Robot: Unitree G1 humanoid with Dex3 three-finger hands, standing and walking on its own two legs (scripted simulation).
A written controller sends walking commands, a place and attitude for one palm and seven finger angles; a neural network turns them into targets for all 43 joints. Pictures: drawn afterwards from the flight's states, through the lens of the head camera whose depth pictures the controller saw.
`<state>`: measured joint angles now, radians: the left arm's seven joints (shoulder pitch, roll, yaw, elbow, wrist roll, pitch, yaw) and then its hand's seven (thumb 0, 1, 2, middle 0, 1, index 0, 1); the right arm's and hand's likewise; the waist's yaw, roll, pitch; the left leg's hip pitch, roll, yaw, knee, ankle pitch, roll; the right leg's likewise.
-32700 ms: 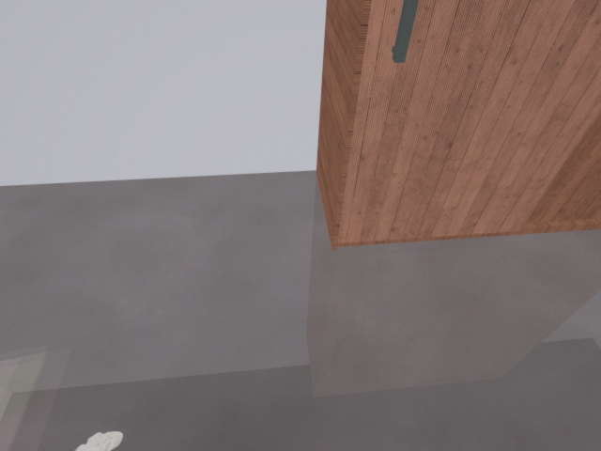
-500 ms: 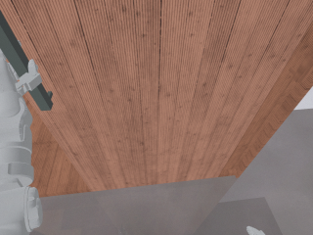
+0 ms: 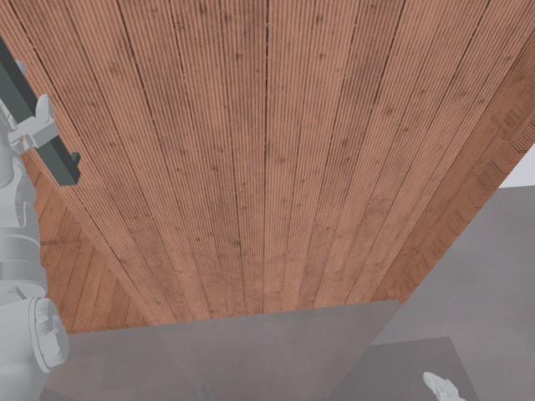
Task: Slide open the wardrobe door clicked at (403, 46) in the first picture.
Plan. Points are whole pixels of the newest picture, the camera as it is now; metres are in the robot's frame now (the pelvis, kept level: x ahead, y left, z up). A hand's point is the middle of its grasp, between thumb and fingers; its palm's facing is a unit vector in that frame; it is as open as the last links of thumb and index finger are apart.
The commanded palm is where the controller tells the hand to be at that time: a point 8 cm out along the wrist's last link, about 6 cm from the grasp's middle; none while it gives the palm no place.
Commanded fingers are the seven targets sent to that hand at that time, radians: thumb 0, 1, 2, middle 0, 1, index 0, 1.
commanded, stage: loosen the grip on the handle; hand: left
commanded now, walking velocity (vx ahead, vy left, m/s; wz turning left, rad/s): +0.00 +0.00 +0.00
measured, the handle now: (27, 92) +0.45 +0.36 +0.23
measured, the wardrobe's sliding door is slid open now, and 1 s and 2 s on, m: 0.65 0.65 0.65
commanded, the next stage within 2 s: slip the hand off the handle in 0.54 s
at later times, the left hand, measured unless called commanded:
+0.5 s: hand (31, 115) +0.41 +0.34 +0.22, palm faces +0.53 -0.83 -0.18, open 14.2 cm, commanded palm +0.37 +0.36 +0.22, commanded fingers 0.00 -0.55 0.20 -0.25 -1.15 -0.25 -1.15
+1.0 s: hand (6, 114) +0.41 +0.37 +0.22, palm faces +0.52 -0.84 -0.17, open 14.1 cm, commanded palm +0.37 +0.42 +0.22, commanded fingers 0.00 -0.55 0.20 -0.25 -1.15 -0.25 -1.15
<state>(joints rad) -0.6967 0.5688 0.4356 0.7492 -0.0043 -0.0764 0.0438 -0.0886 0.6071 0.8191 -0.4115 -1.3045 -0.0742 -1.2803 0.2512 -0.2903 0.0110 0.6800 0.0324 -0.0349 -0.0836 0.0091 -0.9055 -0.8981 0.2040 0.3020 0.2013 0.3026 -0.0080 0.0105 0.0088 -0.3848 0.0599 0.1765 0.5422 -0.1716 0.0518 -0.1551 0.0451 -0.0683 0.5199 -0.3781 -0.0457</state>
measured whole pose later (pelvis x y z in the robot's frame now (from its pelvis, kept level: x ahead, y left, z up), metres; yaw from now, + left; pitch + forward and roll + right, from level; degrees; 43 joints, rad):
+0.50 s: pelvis -0.04 +0.02 +0.00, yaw +2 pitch +4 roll -2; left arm -0.89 0.61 0.39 0.92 0.07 -0.08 0.11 -0.01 -0.50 0.22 -0.34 -1.26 -0.26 -1.21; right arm 0.37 -0.28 0.01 0.76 0.01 -0.10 -0.07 0.01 -0.90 -0.90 0.20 0.30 0.20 0.30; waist -0.07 0.00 -0.01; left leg -0.51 0.02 0.11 0.53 -0.09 0.08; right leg -0.29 0.03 -0.09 0.57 -0.34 -0.03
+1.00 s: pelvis -0.03 +0.02 -0.01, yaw +2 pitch +5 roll -2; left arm -0.90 0.69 0.45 0.97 0.07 -0.09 0.00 -0.01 -0.55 0.20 -0.45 -1.26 -0.35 -1.21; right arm 0.32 -0.27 0.05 0.70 0.01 -0.09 -0.10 0.01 -0.90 -0.90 0.21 0.30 0.20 0.30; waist -0.06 0.00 -0.03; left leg -0.52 0.01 0.11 0.55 -0.11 0.09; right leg -0.30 0.03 -0.09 0.57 -0.35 -0.02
